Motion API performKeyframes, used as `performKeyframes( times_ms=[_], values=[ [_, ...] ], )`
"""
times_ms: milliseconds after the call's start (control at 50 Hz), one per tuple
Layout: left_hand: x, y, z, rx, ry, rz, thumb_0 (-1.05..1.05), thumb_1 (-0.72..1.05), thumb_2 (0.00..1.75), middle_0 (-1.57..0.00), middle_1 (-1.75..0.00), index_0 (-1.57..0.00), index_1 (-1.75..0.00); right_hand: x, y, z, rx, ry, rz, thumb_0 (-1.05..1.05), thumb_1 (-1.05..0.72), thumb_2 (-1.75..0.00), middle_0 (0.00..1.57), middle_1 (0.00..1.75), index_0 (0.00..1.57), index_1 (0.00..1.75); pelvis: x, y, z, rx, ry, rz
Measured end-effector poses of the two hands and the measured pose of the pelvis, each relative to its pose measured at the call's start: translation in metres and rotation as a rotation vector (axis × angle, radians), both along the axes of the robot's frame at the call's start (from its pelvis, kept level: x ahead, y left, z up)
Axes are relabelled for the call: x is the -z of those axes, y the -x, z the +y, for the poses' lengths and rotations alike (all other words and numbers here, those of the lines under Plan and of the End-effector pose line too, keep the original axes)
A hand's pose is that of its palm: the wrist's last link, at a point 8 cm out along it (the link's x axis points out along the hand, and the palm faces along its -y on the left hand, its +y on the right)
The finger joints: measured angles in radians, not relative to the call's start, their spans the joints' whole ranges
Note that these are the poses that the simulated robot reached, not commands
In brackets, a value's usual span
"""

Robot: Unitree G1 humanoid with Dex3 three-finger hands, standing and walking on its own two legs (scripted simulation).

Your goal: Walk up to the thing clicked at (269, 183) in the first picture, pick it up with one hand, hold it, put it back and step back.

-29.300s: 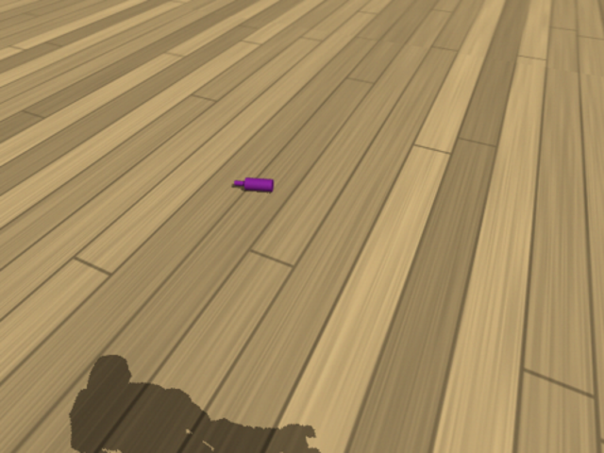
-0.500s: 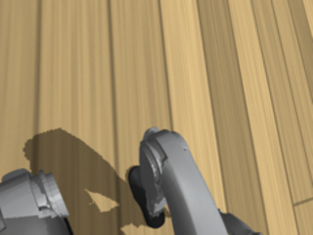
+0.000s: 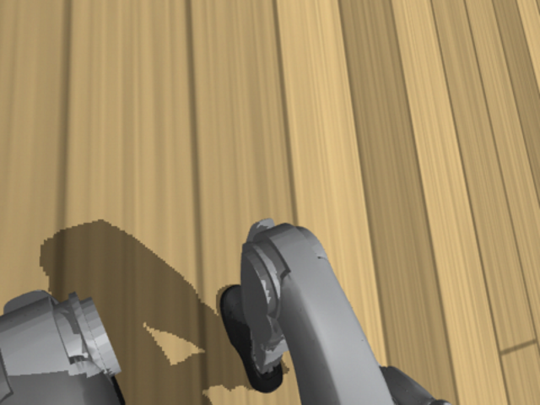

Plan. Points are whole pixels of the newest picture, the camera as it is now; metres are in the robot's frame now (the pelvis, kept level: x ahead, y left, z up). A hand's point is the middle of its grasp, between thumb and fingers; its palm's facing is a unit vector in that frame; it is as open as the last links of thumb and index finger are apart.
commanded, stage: open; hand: left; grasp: from above
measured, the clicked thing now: out of the picture +0.43 +0.36 -0.27
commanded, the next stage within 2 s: withdraw in 0.12 s
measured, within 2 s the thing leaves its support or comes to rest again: neither
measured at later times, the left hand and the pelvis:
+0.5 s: hand out of the picture +0.45 +0.34 -0.21, palm faces -0.31 -0.13 -0.94, open 14.0 cm; pelvis +0.00 +0.00 +0.00, yaw +0 degrees
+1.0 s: hand out of the picture +0.40 +0.33 -0.07, palm faces -0.48 -0.13 -0.87, open 13.9 cm; pelvis -0.01 -0.02 +0.06, yaw +8 degrees
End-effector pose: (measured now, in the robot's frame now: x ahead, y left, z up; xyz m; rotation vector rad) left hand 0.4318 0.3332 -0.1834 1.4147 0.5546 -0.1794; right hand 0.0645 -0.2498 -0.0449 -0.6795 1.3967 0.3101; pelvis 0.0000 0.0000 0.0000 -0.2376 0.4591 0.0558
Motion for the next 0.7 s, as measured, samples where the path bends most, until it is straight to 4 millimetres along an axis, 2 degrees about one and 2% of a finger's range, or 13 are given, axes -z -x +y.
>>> performKeyframes(
  times_ms=[160,320,420,480,560,700],
  values=[
    [0.001,-0.002,-0.001,0.012,-0.002,-0.005,0.00,-0.48,0.99,-0.12,-0.93,-0.11,-0.94,0.000,0.001,0.001,0.003,0.003,0.001,0.00,-0.89,-0.90,0.21,0.30,0.21,0.30,0.000,0.000,0.001,0.001,0.002,0.000],
    [0.000,-0.003,0.000,-0.004,-0.001,-0.011,0.00,-0.49,1.00,-0.09,-0.98,-0.09,-0.98,-0.001,0.002,0.001,0.004,0.003,0.006,0.00,-0.89,-0.90,0.21,0.30,0.21,0.30,0.000,-0.001,0.000,0.000,0.002,0.004],
    [-0.011,-0.011,0.004,-0.028,-0.024,-0.070,0.00,-0.49,0.98,-0.09,-0.99,-0.10,-0.98,-0.001,0.003,-0.001,0.014,-0.009,0.008,0.00,-0.90,-0.90,0.21,0.30,0.21,0.30,-0.001,-0.002,-0.001,0.000,-0.003,0.017],
    [-0.027,-0.018,0.007,-0.041,-0.049,-0.114,0.00,-0.49,0.98,-0.09,-1.00,-0.10,-0.98,0.000,0.001,-0.002,0.037,-0.024,0.002,0.00,-0.90,-0.90,0.21,0.30,0.21,0.30,-0.002,-0.004,-0.002,-0.002,-0.007,0.036],
    [-0.059,-0.022,0.011,-0.062,-0.080,-0.159,0.00,-0.49,0.98,-0.09,-1.00,-0.09,-0.98,0.005,-0.004,-0.003,0.100,-0.055,-0.015,0.00,-0.90,-0.90,0.21,0.30,0.21,0.30,-0.008,-0.007,-0.003,-0.009,-0.015,0.073],
    [-0.129,-0.005,0.017,-0.088,-0.111,-0.092,0.00,-0.50,0.99,-0.09,-0.99,-0.09,-0.99,0.008,-0.025,-0.004,0.224,-0.123,-0.071,0.00,-0.91,-0.91,0.20,0.30,0.20,0.30,-0.034,-0.004,-0.005,-0.041,-0.054,0.120]
  ],
)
